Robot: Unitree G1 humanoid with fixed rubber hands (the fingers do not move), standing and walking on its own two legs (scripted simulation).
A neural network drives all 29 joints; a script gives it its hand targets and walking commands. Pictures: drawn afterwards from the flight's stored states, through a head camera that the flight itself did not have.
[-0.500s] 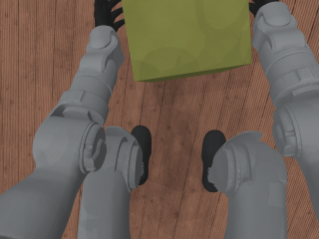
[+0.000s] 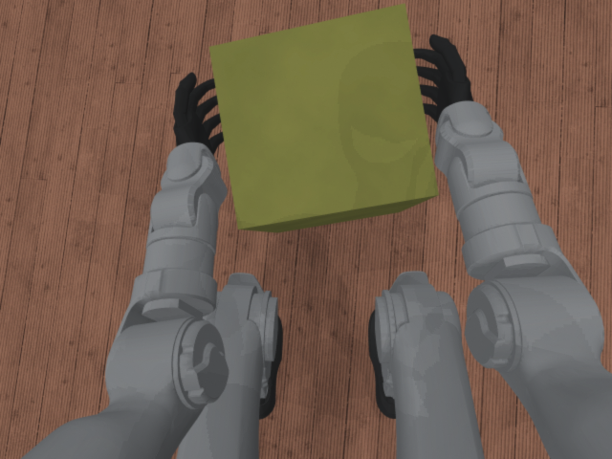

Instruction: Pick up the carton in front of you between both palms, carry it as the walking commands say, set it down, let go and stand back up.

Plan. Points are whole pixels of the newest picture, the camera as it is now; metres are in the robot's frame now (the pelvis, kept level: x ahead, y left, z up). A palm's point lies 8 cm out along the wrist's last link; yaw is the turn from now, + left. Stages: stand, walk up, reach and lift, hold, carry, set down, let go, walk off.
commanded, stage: reach and lift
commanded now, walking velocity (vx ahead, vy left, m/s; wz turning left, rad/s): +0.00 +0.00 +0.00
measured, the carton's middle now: (324, 147) +0.50 -0.01 -0.16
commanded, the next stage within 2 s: none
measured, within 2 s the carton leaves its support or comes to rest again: neither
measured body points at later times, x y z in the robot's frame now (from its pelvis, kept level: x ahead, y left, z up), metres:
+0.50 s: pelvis +0.02 +0.01 +0.12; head +0.24 -0.02 +0.52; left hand +0.48 +0.14 +0.07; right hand +0.49 -0.16 +0.06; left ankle +0.12 +0.13 -0.37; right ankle +0.12 -0.12 -0.37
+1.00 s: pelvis +0.07 +0.00 +0.27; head +0.18 -0.01 +0.70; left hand +0.44 +0.15 +0.24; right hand +0.44 -0.16 +0.23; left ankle +0.12 +0.13 -0.37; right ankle +0.12 -0.12 -0.37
